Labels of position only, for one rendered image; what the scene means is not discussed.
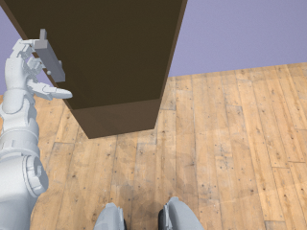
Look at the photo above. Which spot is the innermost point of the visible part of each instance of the cupboard door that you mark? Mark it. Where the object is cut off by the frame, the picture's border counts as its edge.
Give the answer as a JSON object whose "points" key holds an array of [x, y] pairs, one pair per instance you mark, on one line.
{"points": [[111, 51]]}

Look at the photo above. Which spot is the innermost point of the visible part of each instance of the robot shin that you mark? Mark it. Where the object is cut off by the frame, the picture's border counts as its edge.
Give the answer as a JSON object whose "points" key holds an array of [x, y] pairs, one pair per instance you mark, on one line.
{"points": [[111, 204], [174, 198]]}

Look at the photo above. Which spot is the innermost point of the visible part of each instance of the robot left upper arm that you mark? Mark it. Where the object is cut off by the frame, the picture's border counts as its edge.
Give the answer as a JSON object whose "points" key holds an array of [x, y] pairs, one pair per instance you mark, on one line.
{"points": [[22, 181]]}

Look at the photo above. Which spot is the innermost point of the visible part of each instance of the left robot forearm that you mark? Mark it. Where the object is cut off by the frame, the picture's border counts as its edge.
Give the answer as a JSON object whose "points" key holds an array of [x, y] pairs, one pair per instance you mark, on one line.
{"points": [[20, 131]]}

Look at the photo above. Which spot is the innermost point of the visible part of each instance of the robot left shin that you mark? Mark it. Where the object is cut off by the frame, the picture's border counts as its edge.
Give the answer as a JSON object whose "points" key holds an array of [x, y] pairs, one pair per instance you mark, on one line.
{"points": [[111, 204]]}

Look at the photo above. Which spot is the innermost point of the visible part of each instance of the robot left hand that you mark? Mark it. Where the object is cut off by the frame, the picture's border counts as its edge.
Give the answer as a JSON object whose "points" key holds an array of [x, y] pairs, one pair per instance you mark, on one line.
{"points": [[18, 72]]}

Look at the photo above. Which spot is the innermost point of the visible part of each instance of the robot right shin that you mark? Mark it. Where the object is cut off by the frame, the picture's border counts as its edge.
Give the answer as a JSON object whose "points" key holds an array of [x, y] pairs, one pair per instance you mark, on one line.
{"points": [[174, 198]]}

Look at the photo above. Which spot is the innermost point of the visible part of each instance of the handle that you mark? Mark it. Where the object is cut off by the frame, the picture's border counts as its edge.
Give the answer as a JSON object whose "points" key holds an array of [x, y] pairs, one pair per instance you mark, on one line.
{"points": [[48, 57]]}

